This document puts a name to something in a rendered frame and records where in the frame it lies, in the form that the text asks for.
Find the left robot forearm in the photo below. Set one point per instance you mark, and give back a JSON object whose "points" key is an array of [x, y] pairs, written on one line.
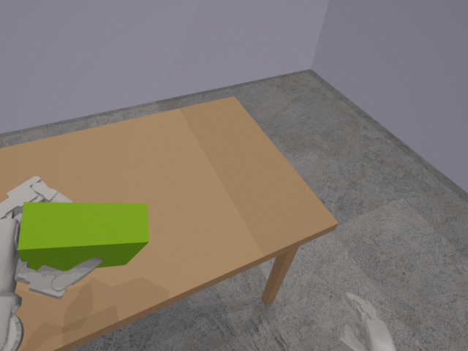
{"points": [[11, 327]]}

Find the right robot hand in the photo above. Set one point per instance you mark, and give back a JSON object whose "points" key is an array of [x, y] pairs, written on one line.
{"points": [[372, 336]]}

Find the sponge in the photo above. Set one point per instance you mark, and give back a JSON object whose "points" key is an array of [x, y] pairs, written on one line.
{"points": [[63, 235]]}

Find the table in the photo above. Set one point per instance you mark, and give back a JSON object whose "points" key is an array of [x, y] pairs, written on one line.
{"points": [[221, 199]]}

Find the left robot hand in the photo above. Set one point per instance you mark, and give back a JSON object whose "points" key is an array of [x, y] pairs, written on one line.
{"points": [[47, 280]]}

